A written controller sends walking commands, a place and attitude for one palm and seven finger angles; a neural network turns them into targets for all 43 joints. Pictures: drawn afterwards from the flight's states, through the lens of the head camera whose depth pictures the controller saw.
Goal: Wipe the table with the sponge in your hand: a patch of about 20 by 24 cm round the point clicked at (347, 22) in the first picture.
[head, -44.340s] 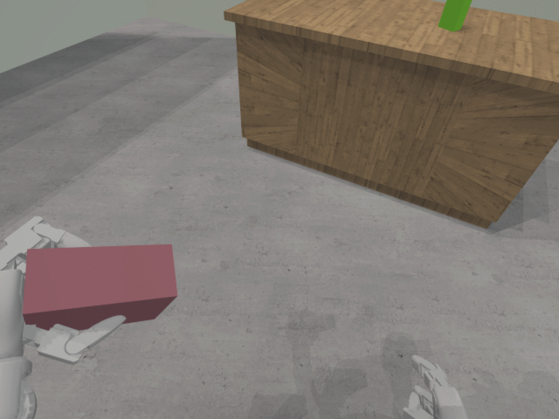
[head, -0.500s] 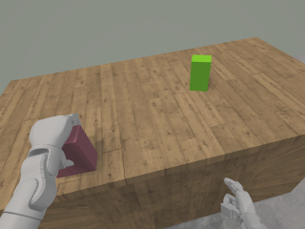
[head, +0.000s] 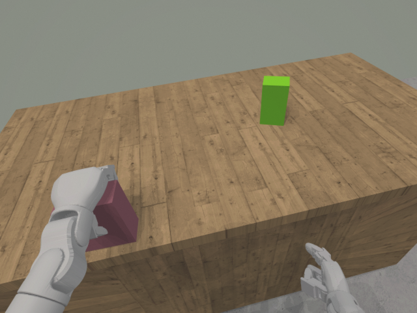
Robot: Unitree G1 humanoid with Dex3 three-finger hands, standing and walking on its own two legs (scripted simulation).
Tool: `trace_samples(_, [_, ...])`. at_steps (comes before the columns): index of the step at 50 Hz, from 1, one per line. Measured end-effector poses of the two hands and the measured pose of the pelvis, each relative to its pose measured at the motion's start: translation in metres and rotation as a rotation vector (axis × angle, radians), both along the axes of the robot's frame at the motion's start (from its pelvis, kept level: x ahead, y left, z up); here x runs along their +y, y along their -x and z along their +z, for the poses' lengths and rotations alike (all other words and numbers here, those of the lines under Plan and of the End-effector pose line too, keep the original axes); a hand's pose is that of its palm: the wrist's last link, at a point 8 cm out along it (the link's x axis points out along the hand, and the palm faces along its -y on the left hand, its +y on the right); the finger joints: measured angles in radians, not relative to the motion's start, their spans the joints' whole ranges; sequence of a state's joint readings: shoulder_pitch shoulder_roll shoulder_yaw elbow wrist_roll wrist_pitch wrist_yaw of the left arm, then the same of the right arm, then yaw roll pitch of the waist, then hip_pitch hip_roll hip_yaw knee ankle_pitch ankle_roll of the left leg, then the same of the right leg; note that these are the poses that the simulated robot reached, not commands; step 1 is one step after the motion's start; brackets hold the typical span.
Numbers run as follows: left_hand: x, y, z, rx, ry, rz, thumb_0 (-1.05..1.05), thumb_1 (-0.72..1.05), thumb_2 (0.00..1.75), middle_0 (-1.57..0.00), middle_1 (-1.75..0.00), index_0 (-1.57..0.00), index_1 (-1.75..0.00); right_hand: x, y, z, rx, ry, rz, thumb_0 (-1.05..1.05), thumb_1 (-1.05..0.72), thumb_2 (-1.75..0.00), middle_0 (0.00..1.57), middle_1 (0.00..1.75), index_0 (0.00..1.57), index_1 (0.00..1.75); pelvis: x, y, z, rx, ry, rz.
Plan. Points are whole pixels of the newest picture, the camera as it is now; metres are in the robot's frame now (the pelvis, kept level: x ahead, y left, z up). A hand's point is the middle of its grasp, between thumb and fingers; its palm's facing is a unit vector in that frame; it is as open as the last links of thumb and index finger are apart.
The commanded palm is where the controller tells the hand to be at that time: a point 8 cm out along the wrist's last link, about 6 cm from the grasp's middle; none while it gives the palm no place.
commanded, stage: lower the sponge onto the table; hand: left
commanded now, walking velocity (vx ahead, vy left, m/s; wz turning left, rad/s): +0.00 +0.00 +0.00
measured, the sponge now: (104, 223) +0.25 +0.28 +0.04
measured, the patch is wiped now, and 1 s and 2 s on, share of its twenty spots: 0.00 0.25 0.35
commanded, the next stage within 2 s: wipe forward along the first lane in 0.12 s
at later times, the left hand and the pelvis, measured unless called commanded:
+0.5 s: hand (99, 195) +0.28 +0.28 +0.10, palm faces -0.01 -0.04 -1.00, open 10.1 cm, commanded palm +0.27 +0.27 +0.15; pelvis +0.00 -0.01 +0.00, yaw +1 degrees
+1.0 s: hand (103, 179) +0.32 +0.30 +0.09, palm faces -0.05 -0.01 -1.00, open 10.1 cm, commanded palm +0.31 +0.29 +0.13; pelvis +0.00 -0.01 -0.01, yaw +0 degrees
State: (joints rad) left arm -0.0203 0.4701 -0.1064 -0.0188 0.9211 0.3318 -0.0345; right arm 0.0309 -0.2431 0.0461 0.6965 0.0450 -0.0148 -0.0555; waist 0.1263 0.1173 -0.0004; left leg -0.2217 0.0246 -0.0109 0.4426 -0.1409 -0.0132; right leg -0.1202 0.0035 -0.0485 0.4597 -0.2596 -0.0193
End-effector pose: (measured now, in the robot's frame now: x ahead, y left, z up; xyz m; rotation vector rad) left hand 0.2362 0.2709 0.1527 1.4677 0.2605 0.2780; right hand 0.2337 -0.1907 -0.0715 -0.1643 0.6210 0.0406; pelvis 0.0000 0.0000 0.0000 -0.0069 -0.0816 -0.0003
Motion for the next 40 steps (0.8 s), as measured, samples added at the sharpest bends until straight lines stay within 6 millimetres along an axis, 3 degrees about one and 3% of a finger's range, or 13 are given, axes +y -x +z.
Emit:
trace_samples(16, [-0.002,-0.006,-0.004,0.014,-0.023,-0.01,-0.01,-0.52,1.05,-0.73,-1.34,-0.75,-1.33,-0.02,0.011,-0.011,0.039,0.02,-0.043,0.01,-0.9,-0.9,0.2,0.3,0.2,0.3,-0.005,-0.002,-0.001,0.011,0.0,0.005])
trace_samples(40, [0.011,-0.053,-0.003,0.057,-0.062,0.013,0.0,-0.53,1.05,-0.74,-1.33,-0.77,-1.32,-0.051,0.04,-0.029,0.14,0.054,-0.127,0.01,-0.9,-0.9,0.2,0.3,0.2,0.3,-0.012,-0.003,-0.005,0.061,0.0,0.012])
